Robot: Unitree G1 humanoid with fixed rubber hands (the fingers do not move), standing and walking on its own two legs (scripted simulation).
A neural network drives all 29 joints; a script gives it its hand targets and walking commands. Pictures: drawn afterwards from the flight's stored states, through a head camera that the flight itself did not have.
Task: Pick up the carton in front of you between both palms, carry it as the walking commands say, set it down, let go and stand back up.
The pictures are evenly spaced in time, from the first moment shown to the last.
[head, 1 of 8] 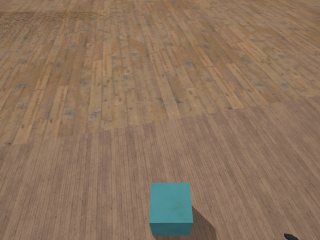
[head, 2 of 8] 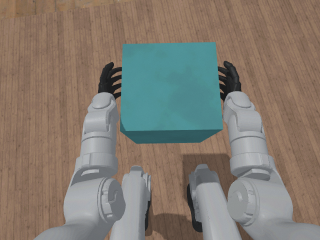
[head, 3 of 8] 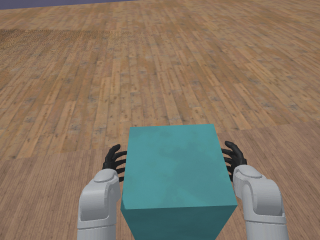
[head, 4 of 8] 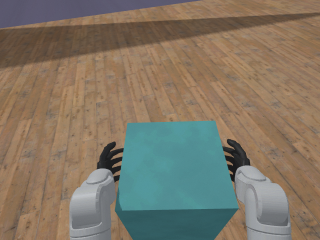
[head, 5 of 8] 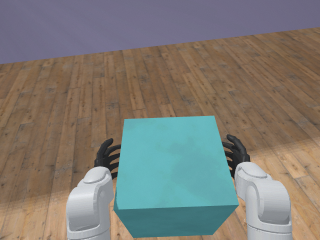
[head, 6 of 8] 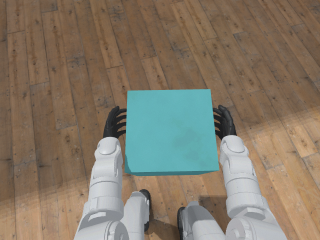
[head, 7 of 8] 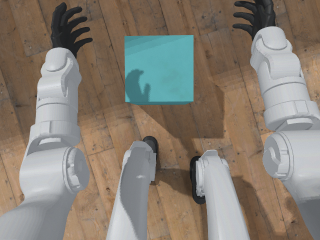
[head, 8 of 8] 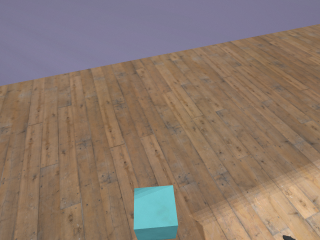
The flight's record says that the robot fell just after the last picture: no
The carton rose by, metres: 0.69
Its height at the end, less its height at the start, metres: -0.05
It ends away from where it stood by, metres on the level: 5.06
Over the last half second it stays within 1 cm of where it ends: yes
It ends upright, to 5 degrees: yes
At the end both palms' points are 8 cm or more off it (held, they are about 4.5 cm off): yes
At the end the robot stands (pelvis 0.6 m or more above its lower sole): yes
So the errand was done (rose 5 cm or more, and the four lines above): yes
